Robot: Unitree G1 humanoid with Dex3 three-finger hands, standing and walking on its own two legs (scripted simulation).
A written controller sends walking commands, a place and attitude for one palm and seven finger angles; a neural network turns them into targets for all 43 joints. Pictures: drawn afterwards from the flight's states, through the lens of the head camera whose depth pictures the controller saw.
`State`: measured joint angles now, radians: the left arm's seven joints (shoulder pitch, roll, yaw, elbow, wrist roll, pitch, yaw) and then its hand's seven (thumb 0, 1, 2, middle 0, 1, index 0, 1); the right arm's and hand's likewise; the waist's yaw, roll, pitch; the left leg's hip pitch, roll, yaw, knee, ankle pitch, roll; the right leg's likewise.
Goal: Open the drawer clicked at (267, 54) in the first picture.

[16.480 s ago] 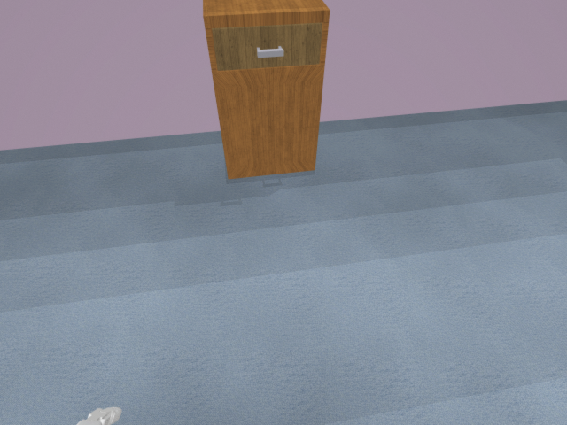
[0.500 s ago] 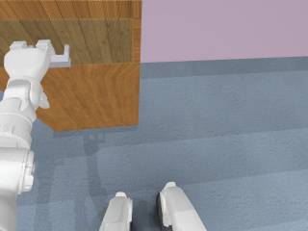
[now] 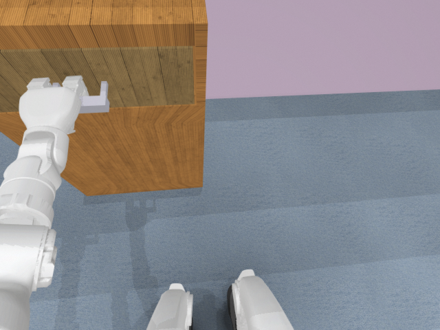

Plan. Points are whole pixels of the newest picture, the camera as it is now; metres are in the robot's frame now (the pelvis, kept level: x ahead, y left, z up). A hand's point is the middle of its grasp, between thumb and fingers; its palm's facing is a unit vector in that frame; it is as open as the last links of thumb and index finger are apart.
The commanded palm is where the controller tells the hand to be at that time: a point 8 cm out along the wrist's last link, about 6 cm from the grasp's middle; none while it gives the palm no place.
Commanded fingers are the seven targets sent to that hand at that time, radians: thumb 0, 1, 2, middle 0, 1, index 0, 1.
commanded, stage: close the thumb around the handle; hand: left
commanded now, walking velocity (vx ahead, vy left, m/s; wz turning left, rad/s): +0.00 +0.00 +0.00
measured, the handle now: (79, 96) +0.54 +0.25 +0.01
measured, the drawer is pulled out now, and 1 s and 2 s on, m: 0.00 0.07 0.19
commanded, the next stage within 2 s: pull the drawer open in 0.06 s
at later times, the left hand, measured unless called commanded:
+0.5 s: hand (65, 132) +0.48 +0.27 -0.02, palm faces -0.08 -0.03 -1.00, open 5.5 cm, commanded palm +0.45 +0.24 +0.03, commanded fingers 0.00 0.90 0.90 -0.40 -1.35 -0.40 -1.35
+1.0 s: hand (62, 159) +0.42 +0.27 -0.02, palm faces -0.05 -0.05 -1.00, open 5.4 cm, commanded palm +0.39 +0.25 +0.03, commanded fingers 0.00 0.90 0.90 -0.40 -1.35 -0.40 -1.35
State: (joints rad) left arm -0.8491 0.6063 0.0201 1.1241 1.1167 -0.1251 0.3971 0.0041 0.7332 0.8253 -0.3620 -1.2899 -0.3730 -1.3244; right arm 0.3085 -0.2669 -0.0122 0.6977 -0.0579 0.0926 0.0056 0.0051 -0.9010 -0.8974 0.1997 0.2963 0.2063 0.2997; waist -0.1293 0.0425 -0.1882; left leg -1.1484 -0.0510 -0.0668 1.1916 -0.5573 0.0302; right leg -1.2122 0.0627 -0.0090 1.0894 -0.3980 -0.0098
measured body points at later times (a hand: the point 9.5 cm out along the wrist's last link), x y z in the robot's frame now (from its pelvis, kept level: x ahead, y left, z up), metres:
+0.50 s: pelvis +0.03 +0.01 +0.02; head +0.17 +0.01 +0.44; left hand +0.48 +0.27 +0.04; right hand +0.06 -0.26 -0.12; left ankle -0.01 +0.10 -0.64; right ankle +0.05 -0.12 -0.64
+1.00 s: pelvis +0.03 +0.01 +0.03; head +0.15 +0.01 +0.46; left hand +0.42 +0.27 +0.04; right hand +0.13 -0.26 -0.11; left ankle -0.01 +0.10 -0.64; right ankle +0.05 -0.12 -0.64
